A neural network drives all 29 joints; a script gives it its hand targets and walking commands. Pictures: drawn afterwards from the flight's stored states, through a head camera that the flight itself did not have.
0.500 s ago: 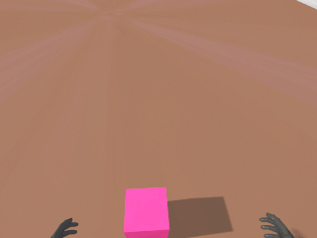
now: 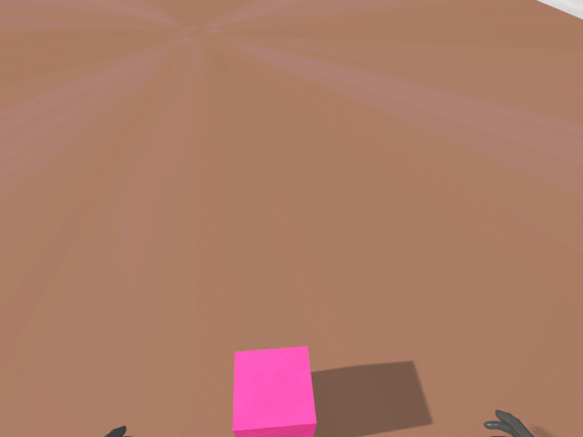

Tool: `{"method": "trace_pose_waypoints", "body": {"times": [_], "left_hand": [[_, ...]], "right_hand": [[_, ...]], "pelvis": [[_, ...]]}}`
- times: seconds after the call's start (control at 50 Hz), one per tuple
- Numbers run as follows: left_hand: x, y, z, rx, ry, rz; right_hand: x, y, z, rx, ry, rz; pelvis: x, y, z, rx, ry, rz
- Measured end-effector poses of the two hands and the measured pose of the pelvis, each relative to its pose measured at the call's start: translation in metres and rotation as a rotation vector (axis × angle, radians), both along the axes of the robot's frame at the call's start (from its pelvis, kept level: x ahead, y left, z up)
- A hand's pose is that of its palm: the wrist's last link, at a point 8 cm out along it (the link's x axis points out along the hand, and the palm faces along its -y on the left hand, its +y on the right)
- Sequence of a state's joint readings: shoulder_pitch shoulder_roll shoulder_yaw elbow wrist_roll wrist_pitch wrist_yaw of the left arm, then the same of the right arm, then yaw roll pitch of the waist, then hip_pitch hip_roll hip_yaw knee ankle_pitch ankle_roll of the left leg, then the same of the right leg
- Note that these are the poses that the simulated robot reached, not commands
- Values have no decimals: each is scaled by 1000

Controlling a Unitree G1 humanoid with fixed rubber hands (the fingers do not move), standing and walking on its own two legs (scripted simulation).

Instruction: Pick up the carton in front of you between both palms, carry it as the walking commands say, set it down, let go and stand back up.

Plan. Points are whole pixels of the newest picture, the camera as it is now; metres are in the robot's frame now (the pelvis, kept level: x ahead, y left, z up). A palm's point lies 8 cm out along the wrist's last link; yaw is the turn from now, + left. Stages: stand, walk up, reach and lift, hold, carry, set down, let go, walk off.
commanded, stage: stand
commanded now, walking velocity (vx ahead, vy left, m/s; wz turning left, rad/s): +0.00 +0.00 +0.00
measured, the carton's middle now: (274, 399) +0.37 +0.07 -0.65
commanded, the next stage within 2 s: none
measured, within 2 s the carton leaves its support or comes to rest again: neither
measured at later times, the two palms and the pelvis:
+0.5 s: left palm out of the picture +0.07 +0.30 -0.11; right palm out of the picture +0.08 -0.31 -0.09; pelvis -0.02 +0.00 +0.01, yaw +0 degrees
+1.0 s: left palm out of the picture +0.06 +0.31 -0.11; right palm out of the picture +0.08 -0.31 -0.09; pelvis -0.02 +0.00 +0.01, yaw +0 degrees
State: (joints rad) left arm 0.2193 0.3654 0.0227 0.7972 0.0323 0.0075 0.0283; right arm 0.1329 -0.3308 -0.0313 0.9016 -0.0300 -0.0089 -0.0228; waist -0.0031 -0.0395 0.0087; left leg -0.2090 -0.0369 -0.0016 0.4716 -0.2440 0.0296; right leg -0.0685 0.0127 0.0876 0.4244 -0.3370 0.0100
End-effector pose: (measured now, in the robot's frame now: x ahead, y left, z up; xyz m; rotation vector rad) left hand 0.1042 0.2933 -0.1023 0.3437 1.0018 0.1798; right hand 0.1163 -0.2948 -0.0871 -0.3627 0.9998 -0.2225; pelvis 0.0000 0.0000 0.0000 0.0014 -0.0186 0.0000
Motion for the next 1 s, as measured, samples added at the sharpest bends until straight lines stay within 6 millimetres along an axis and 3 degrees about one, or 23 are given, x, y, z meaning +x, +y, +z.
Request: {"method": "trace_pose_waypoints", "body": {"times": [0.52, 1.0], "left_hand": [[-36, 9, -3, 11, 89, 17], [-44, 15, -3, 18, 121, 32]], "right_hand": [[-36, -13, -2, -8, 80, -28], [-41, -17, -2, -15, 107, -28]], "pelvis": [[-17, -1, 5, -4, -20, -1], [-21, 0, 7, -5, -23, 3]]}}
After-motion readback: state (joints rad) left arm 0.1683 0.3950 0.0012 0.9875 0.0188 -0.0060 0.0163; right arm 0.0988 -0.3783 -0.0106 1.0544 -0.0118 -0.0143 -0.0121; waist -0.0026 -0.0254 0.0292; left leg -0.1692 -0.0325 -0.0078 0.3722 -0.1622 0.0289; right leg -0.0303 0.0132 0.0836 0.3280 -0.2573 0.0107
